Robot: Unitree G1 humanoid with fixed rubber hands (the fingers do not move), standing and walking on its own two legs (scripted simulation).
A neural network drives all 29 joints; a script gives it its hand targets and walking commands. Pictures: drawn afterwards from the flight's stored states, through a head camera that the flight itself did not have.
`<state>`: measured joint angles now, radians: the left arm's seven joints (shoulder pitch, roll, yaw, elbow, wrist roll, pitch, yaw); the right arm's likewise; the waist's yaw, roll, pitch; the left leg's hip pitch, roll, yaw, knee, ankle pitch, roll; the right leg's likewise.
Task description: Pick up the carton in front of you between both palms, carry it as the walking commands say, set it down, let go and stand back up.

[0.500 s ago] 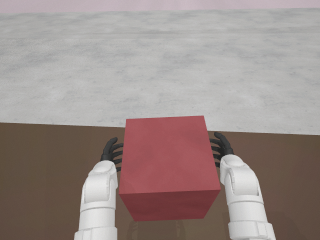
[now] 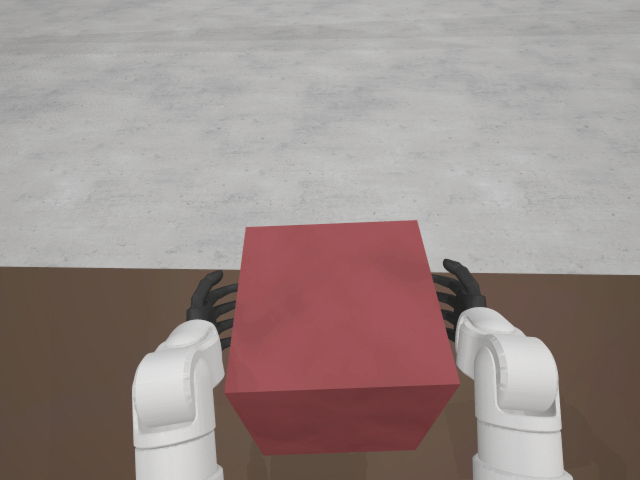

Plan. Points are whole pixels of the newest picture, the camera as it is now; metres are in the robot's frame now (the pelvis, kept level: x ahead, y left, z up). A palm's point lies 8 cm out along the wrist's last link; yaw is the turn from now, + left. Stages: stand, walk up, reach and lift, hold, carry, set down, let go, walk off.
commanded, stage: carry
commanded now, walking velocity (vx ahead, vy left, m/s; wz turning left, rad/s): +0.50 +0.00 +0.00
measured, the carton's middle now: (335, 345) +0.28 +0.00 +0.01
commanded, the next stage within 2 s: none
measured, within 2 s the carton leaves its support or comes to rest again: neither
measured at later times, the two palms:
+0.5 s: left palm (240, 164) +0.58 +0.13 +0.09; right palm (417, 151) +0.59 -0.17 +0.08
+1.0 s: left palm (245, 56) +0.97 +0.15 +0.11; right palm (374, 47) +0.96 -0.15 +0.11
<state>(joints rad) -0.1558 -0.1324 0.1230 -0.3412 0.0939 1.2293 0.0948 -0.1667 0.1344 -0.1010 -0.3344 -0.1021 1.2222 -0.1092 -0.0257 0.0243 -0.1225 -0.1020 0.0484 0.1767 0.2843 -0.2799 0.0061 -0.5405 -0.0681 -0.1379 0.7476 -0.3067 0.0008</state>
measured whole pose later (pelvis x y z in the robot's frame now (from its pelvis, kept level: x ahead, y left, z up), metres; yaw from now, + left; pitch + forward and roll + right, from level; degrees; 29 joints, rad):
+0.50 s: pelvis +0.31 -0.03 +0.00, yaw +2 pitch +5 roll +1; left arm -0.15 -0.13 0.11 -0.39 0.10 1.19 0.09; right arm -0.16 0.13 -0.09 -0.41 -0.11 1.19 -0.10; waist 0.01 0.00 -0.07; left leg -0.61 0.08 0.16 0.61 -0.09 0.02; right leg -0.01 -0.04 -0.21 0.24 -0.32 -0.01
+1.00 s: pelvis +0.63 +0.01 -0.01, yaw +1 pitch +4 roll +0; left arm -0.50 -0.05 0.17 -0.13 0.09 1.20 0.12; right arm -0.53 0.04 -0.17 -0.07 -0.06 1.17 -0.12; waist -0.05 0.00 -0.04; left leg -0.10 0.01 0.20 0.43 -0.40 0.05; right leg -0.68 -0.07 -0.10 0.74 -0.10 -0.06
